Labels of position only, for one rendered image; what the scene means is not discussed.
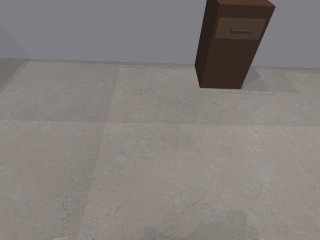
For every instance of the drawer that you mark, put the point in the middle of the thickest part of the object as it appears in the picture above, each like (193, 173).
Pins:
(225, 24)

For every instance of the cabinet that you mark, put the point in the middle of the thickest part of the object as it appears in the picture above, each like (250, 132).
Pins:
(223, 63)

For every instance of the handle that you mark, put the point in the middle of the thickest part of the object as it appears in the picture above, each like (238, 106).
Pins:
(247, 32)

